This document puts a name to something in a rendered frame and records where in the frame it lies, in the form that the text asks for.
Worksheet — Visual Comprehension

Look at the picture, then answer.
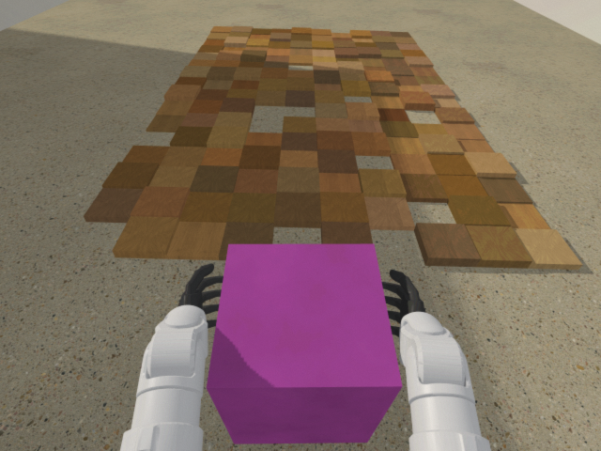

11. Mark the robot left forearm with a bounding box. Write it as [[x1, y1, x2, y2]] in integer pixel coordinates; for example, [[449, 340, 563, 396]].
[[120, 305, 208, 451]]

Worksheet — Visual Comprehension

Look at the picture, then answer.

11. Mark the robot left hand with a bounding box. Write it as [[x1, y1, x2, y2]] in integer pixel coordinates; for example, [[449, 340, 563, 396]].
[[177, 263, 223, 328]]

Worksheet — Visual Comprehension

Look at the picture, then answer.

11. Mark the carton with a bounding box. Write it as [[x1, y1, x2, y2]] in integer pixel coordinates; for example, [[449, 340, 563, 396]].
[[207, 244, 403, 444]]

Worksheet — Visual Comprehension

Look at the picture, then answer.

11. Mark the robot right forearm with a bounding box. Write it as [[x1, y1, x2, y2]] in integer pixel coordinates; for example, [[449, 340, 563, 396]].
[[399, 312, 491, 451]]

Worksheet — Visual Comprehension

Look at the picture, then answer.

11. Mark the robot right hand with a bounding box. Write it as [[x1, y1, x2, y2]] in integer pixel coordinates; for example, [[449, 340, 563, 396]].
[[382, 270, 426, 337]]

